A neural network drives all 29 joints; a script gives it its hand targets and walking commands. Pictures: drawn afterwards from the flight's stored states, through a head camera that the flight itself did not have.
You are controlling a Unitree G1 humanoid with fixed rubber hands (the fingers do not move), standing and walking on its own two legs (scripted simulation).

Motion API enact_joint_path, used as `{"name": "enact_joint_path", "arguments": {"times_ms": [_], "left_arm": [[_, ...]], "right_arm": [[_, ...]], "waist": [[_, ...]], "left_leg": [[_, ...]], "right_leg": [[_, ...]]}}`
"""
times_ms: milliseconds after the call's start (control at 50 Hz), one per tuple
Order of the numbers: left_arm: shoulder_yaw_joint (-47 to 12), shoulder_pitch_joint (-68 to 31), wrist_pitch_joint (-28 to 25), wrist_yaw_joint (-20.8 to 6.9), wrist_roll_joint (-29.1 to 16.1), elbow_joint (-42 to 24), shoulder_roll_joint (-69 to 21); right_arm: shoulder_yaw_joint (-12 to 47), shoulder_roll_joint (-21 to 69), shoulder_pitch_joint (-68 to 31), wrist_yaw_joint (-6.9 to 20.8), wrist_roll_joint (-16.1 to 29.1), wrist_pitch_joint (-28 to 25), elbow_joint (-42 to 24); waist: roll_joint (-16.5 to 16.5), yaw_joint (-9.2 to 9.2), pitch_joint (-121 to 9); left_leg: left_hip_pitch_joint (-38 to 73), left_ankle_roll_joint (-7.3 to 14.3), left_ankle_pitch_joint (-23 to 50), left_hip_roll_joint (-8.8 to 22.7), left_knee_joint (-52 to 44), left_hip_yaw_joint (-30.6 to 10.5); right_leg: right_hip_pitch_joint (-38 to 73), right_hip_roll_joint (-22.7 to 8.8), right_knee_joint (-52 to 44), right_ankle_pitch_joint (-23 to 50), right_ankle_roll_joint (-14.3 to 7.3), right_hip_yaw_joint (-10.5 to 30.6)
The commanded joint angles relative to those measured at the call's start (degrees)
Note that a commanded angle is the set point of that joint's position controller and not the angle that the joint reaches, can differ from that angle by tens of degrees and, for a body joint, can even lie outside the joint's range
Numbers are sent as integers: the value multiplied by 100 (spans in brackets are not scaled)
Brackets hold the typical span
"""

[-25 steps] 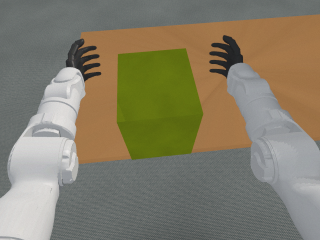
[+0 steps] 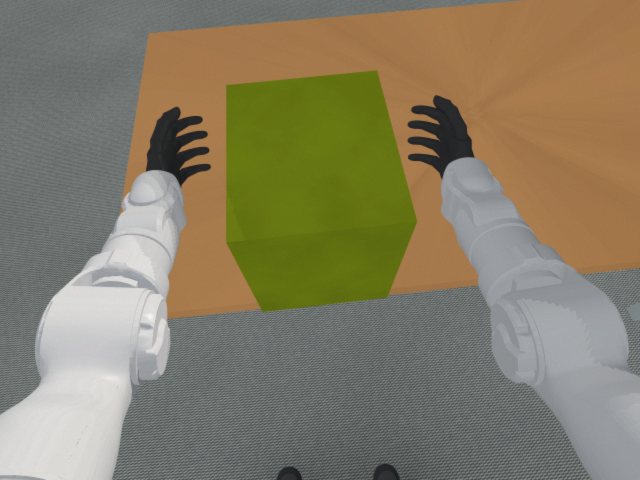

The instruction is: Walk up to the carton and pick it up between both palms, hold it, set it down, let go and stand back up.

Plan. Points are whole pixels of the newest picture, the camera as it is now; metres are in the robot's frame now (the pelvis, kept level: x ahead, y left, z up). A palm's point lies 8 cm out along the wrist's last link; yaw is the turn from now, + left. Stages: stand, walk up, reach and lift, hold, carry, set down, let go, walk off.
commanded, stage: reach and lift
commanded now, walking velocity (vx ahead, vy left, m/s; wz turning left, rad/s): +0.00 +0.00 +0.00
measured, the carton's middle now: (314, 202) +0.49 +0.01 -0.03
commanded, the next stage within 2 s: none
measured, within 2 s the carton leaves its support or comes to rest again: neither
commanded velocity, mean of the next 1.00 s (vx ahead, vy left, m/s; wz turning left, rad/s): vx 0.00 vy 0.00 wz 0.00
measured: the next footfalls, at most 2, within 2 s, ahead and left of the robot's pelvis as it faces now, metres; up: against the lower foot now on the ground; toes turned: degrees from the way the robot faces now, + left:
none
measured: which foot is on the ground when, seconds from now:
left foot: down 0.00-1.00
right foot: down 0.00-1.00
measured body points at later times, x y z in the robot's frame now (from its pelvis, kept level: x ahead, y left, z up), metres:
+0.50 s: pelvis +0.01 +0.00 +0.00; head +0.15 -0.01 +0.43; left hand +0.51 +0.16 +0.05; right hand +0.51 -0.13 +0.05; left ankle -0.01 +0.12 -0.74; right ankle -0.02 -0.13 -0.74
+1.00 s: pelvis +0.02 +0.00 +0.00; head +0.15 +0.00 +0.43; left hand +0.49 +0.16 +0.04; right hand +0.50 -0.13 +0.04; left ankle -0.01 +0.12 -0.74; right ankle -0.02 -0.13 -0.74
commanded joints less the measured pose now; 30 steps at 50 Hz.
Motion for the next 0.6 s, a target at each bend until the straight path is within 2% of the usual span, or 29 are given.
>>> {"name": "enact_joint_path", "arguments": {"times_ms": [0,40,60,120,180,260,300,340,400,440,480,520,560,580], "left_arm": [[-75,-2580,-432,82,-54,-1365,652],[2,-2547,-440,73,52,-1569,461],[82,-2467,-455,39,135,-1604,390],[443,-2180,-597,-59,442,-1502,398],[905,-2134,-720,16,814,-1277,643],[1106,-2208,-732,171,1055,-1093,540],[1087,-2240,-714,196,1106,-1171,321],[1078,-2208,-679,186,1199,-1275,92],[1189,-2061,-614,129,1511,-1427,-382],[1317,-1971,-603,44,1821,-1579,-923],[1379,-1860,-625,-130,2220,-1677,-1848],[1521,-1622,-621,-417,2792,-1624,-3343],[1636,-1369,-628,-461,3172,-1532,-3730],[1677,-1330,-621,-450,3256,-1437,-3778]], "right_arm": [[-279,-900,-2826,121,-194,-459,-1301],[-338,-743,-2872,192,-367,-514,-1503],[-349,-661,-2852,223,-457,-543,-1578],[-349,-487,-2724,264,-698,-644,-1744],[-319,-347,-2625,162,-814,-715,-1695],[-156,-92,-2481,2,-663,-699,-1375],[-191,49,-2406,-63,-666,-696,-1327],[-373,146,-2344,-102,-862,-709,-1313],[-819,428,-2213,-94,-1382,-725,-1280],[-1128,850,-2141,21,-1798,-732,-1329],[-1423,1713,-2150,308,-2451,-763,-1479],[-1878,3119,-1979,740,-3289,-795,-1410],[-2137,3475,-1672,902,-3671,-821,-1251],[-2181,3495,-1615,924,-3830,-829,-1203]], "waist": [[533,50,-4569],[413,40,-4962],[293,17,-5063],[-211,-35,-5161],[-506,90,-5036],[-382,209,-4591],[-244,186,-4422],[-119,117,-4317],[67,47,-3981],[187,34,-3671],[270,53,-3619],[213,69,-3450],[54,179,-3333],[-38,145,-3307]], "left_leg": [[3725,-639,4047,-73,1411,122],[3940,-560,4385,-79,1486,124],[3751,-504,4326,-105,1410,148],[2249,-304,3548,-213,809,259],[1308,-197,3085,-272,394,313],[1476,-207,3032,-293,461,318],[1760,-225,3146,-286,562,324],[2128,-242,3317,-271,657,319],[2745,-254,3542,-244,737,284],[3157,-260,3705,-219,714,259],[3389,-230,3855,-199,617,226],[3435,-121,3824,-173,421,182],[3263,8,3610,-202,151,201],[3141,83,3457,-220,63,220]], "right_leg": [[499,278,322,1389,106,-151],[599,253,282,1682,118,-164],[931,219,326,1943,127,-152],[2579,78,679,2753,166,-57],[3384,37,1008,3200,208,26],[3118,87,1152,3293,202,72],[2809,123,1083,3107,167,62],[2499,146,937,2908,114,31],[2050,172,618,2492,5,-24],[1728,209,321,2118,-68,-75],[1521,195,-38,1818,-122,-132],[1477,156,-371,1584,-170,-219],[1491,177,-615,1426,-203,-337],[1563,184,-616,1535,-173,-373]]}}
